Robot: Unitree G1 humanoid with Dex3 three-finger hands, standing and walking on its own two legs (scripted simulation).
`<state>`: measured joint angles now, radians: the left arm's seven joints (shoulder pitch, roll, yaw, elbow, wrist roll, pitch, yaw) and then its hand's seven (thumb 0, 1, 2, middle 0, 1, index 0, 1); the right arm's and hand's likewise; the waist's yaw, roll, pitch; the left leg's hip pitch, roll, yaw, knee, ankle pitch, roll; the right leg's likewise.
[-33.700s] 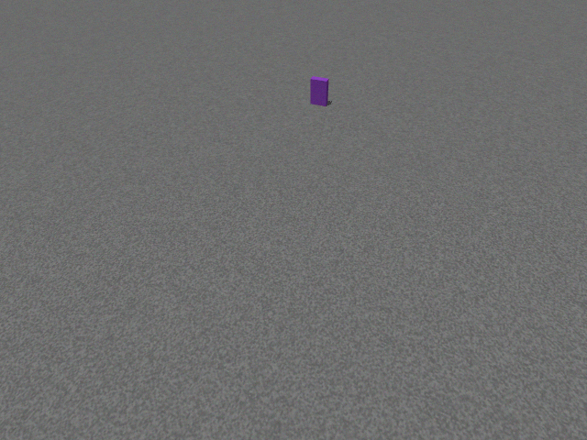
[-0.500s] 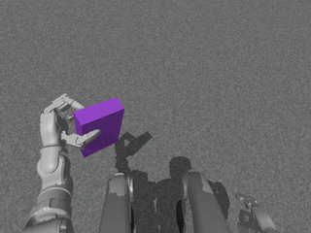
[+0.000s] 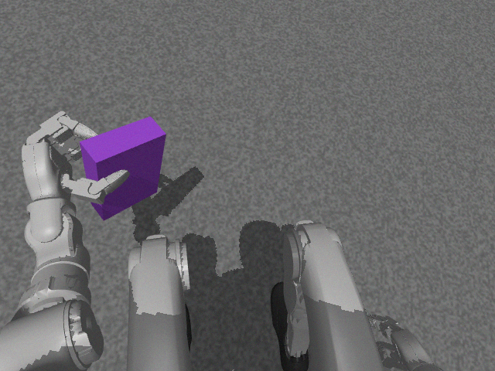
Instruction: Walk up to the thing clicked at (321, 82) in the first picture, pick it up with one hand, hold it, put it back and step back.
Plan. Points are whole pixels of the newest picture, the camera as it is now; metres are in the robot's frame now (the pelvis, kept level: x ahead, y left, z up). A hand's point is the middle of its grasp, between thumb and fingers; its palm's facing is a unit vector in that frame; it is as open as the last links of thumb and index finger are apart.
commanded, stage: crouch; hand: left
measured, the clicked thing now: (125, 171) +0.44 +0.19 -0.09
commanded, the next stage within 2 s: lower in 0.52 s
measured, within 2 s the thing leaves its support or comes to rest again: neither
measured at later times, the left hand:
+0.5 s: hand (105, 167) +0.46 +0.23 -0.11, palm faces +0.16 -0.99 -0.01, open 8.7 cm
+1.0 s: hand (114, 177) +0.47 +0.24 -0.17, palm faces +0.18 -0.98 +0.01, open 8.7 cm
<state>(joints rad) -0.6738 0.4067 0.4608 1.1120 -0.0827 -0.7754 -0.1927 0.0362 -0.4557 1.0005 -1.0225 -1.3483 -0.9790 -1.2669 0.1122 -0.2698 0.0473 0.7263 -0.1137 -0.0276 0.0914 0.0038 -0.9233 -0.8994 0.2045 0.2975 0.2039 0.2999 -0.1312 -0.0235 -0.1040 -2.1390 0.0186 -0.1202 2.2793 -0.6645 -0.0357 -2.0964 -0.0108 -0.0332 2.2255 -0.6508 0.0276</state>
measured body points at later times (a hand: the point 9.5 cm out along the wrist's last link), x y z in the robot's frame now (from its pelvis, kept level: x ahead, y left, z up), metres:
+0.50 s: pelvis +0.00 +0.01 -0.05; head +0.21 +0.08 +0.34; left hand +0.45 +0.29 -0.10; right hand +0.11 -0.27 -0.15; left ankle +0.09 +0.13 -0.34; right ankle +0.11 -0.13 -0.34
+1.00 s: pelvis +0.00 +0.01 -0.07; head +0.23 +0.11 +0.30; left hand +0.45 +0.29 -0.17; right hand +0.10 -0.27 -0.15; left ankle +0.09 +0.13 -0.34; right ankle +0.11 -0.13 -0.34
